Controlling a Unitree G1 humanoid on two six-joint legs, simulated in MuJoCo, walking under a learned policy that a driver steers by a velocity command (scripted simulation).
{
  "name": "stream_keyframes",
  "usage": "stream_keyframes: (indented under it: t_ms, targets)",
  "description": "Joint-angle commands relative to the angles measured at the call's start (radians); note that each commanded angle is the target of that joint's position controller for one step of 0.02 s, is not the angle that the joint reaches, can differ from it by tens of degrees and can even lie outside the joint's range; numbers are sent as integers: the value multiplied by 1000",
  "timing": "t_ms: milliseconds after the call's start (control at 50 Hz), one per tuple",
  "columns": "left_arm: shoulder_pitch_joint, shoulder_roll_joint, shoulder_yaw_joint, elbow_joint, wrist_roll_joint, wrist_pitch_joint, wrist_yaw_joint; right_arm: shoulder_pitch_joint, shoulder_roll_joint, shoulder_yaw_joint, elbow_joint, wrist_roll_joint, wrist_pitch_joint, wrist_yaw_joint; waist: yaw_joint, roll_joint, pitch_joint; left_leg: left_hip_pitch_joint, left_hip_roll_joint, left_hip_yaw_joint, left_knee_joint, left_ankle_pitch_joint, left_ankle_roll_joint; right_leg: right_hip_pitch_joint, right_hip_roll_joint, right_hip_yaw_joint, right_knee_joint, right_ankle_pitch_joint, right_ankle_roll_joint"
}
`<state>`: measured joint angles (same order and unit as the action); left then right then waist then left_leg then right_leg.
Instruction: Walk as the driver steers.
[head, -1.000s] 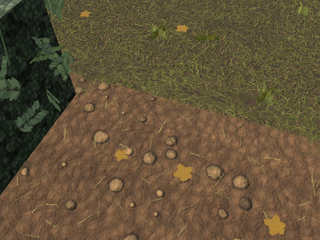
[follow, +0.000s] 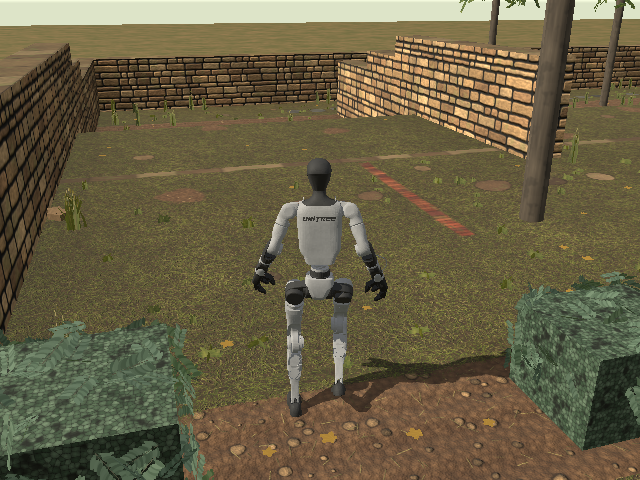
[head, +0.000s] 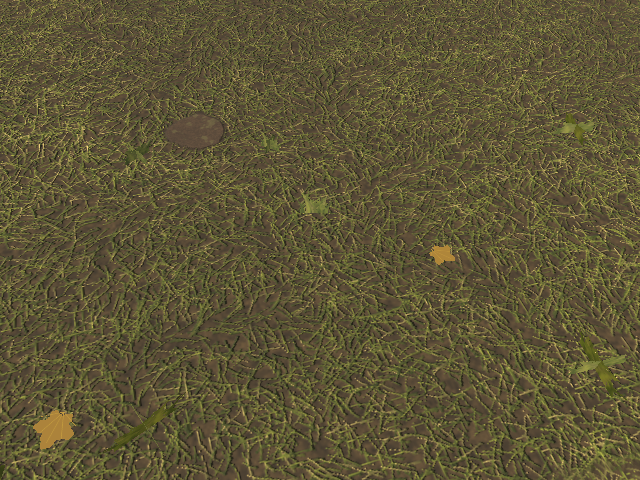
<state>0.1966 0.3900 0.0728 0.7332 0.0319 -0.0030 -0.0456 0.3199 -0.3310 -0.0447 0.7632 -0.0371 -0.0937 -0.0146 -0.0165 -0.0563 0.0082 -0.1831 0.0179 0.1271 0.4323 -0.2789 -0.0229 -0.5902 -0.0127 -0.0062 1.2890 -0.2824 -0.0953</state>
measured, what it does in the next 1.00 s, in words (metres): walks ahead: right foot, then left foot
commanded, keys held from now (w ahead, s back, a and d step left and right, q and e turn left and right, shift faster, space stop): w+e+shift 0.10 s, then w+shift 0.16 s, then w+q+shift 0.60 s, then shift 0.14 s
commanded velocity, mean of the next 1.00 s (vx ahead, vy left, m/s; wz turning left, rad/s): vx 0.96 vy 0.00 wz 0.15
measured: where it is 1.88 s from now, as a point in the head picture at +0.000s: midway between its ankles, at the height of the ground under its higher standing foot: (313, 208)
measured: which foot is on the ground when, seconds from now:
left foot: down 0.00-0.22, up 0.24-0.68, down 0.70-1.00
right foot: up 0.00-0.24, down 0.26-0.70, up 0.72-1.00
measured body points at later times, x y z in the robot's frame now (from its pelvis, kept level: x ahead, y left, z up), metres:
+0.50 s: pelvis +0.47 -0.04 +0.00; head +0.49 -0.04 +0.45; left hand +0.52 +0.23 -0.13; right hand +0.54 -0.32 -0.11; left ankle +0.61 +0.09 -0.66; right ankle +0.37 -0.07 -0.74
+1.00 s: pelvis +0.95 -0.03 +0.00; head +0.99 -0.02 +0.45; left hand +1.17 +0.21 -0.06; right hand +0.97 -0.32 -0.12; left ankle +0.83 -0.02 -0.74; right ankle +1.20 -0.17 -0.68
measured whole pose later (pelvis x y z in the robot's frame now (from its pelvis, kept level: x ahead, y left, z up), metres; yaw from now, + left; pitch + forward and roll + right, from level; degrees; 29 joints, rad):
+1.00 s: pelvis +0.95 -0.03 +0.00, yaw +13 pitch +1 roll +0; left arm -0.01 0.25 -0.04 0.58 0.04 -0.09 -0.02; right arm 0.46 -0.29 -0.06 0.87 0.02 -0.06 0.01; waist -0.09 -0.02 0.06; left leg 0.00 -0.19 -0.16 0.33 -0.31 0.16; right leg -0.71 -0.09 0.07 0.67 0.05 0.02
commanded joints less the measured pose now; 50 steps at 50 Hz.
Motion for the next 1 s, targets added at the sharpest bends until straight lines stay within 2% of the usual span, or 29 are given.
stream_keyframes:
  t_ms: [20, 120, 160, 200, 220, 240, 260, 280, 300, 320, 340, 400, 460, 500, 560, 600, 640, 660, 680, 700, 720, 740, 780, 800, 840, 880, 940, 980, 1000]
  targets:
    - [-97, -63, -39, -149, 7, 10, -28, 37, -18, 2, -1, 19, -33, 16, 25, 153, 40, 89, 255, -150, -259, 283, 91, -212, -92, 47, -37, 92, 6]
    - [-253, -55, -61, -204, 0, 6, -62, 47, -76, -8, 38, 10, -46, 14, 28, 90, 137, 27, 170, 113, -340, 566, 52, -36, -33, -110, -440, 308, -32]
    - [-250, -49, -63, -187, 6, -3, -59, 119, -123, -14, 61, 8, -41, 7, 33, 106, 112, 112, 190, 130, -269, 1027, 48, 86, 53, -169, -523, 284, -68]
    - [-99, -1, -45, -127, 13, -15, -41, 122, -192, -26, 62, 6, -12, -8, 129, 159, 8, 186, 229, 122, -36, 1323, 58, 274, 124, -156, -560, 177, -102]
    - [84, 34, -26, -64, 14, -19, -27, 89, -213, -29, 51, 2, 3, -13, 216, 180, -78, 150, 249, 108, 179, 1363, 76, 468, 139, -117, -576, 128, -129]
    - [282, 75, 1, 7, 17, -20, -6, 48, -213, -27, 39, 3, 14, -11, 308, 162, -149, 30, 222, 116, 477, 1216, 89, 713, 129, -61, -682, 124, -155]
    - [270, 155, 28, 31, 16, -13, 22, 96, -110, -10, 29, -14, 16, 6, 205, -27, -167, -231, 89, 90, 882, 129, 77, 897, -42, 154, -657, 18, -164]
    - [198, 237, 44, -28, 18, -5, 31, 196, -58, 11, -54, 39, 9, 11, 103, -210, -379, -552, -17, -65, 1224, -248, 50, 1141, -340, 742, -818, -9, -328]
    - [215, 180, 44, -37, 7, -5, 40, 26, -132, 1, -72, 35, -5, 5, 176, 31, -329, -633, 18, -176, 1209, -107, 68, 1050, -302, 727, -952, -59, -283]
    - [176, 148, 36, -2, 6, -18, 51, 3, -102, 8, -70, 48, -9, 7, 125, 61, -143, -647, 49, -171, 1134, -54, 73, 870, -296, 588, -994, -7, -258]
    - [148, 91, 23, 16, 15, -38, 52, 11, -82, 14, -43, 41, -4, 11, 76, 151, -41, -582, 81, -190, 1039, -37, 75, 684, -270, 486, -1023, 54, -222]
    - [103, -1, -9, 45, 3, -94, 49, 92, -21, 18, 13, 18, 59, 39, -32, 93, 36, -410, 125, -231, 871, -21, 60, 401, -199, 240, -1116, 113, -146]
    - [130, -23, -14, 75, -8, -127, 30, -82, 2, 20, -33, 24, 72, 55, 0, 49, 131, -506, 130, -189, 703, 135, 66, 369, -133, 39, -1204, 282, -85]
    - [114, -29, -19, 78, -11, -140, 26, -153, 22, 28, -58, 29, 60, 64, 3, 36, 136, -479, 112, -129, 527, 299, 85, 376, -77, -97, -1218, 426, -40]
    - [157, -6, -23, 98, -25, -157, 37, -248, 35, 36, -80, 32, 48, 86, 31, 53, 133, -386, 63, -24, 310, 483, 130, 460, -105, -180, -1273, 654, 2]
    - [182, 32, -19, 106, -20, -151, 56, -234, 8, 29, -68, 27, 46, 90, 17, 18, 83, -340, -17, 41, 246, 477, 157, 618, -124, -217, -1184, 1045, 44]
    - [168, 92, -4, 94, 0, -116, 85, -105, -45, 11, -34, 25, 53, 85, -65, -56, -20, -223, -102, 74, 244, 324, 182, 733, -157, -225, -948, 1405, 73]
    - [129, 117, 5, 80, 11, -92, 94, 57, -86, -8, 8, 26, 57, 78, -153, -76, -97, -67, -136, 67, 263, 241, 201, 712, -174, -221, -725, 1485, 74]
    - [71, 134, 12, 56, 21, -73, 96, 274, -134, -35, 72, 22, 61, 65, -257, -63, -176, 143, -136, 7, 241, 153, 241, 612, -181, -200, -421, 1407, 64]
    - [40, 103, 8, 59, 21, -70, 81, 361, -176, -64, 95, 26, 68, 45, -296, 35, -166, 283, -88, -98, 177, 75, 289, 433, -68, -214, -6, 834, 61]
    - [96, -70, -36, -32, 10, -97, 56, 240, -275, -88, 80, 8, 86, 35, -96, 381, -149, 532, 134, -583, 152, 151, 451, -106, 121, -122, 405, -207, 132]
    - [78, -35, -53, -90, 1, -123, 56, 196, -286, -98, 35, 20, 87, 36, -113, 249, -300, 620, 227, -926, -68, -58, 543, -264, 96, 94, 454, -186, 106]
    - [-7, 3, -59, -99, 7, -146, 50, 140, -150, -73, 46, 21, 80, 23, -43, -24, -53, 304, 198, -831, -205, -125, 424, -234, -21, 117, 200, -40, 79]
    - [-25, -7, -65, -105, 26, -133, 49, 112, -134, -65, 47, 24, 69, 19, -5, -40, 6, 165, 150, -744, -203, -39, 396, -180, -48, 111, 128, -54, 90]
    - [-4, -21, -75, -108, 48, -82, 45, 74, -105, -48, 36, 31, 44, 17, 57, -33, 57, -45, 66, -612, -230, 44, 374, -80, -86, 91, 7, -75, 126]
    - [-81, -31, -85, -151, 44, -62, 36, 59, -133, -53, 25, 37, 21, 20, 57, -8, 112, -184, 11, -513, -269, 251, 361, -19, -97, 26, -190, -19, 151]
    - [-188, -89, -107, -187, 20, -77, 24, 107, -110, -52, 49, 51, 14, 23, -7, 24, 95, -184, -83, -333, -187, 797, 236, 120, -33, -66, -542, 307, 134]
    - [-208, -106, -109, -179, 7, -82, 27, 187, -103, -53, 82, 61, 16, 27, -72, 82, 22, -68, -84, -322, -150, 875, 169, 189, 33, -89, -680, 487, 101]
    - [-325, -67, -76, -232, -38, -123, 35, 231, -40, -38, 81, 91, 23, -3, -120, 65, 9, -52, -49, -390, -106, 701, 147, 222, 75, -27, -771, 499, 113]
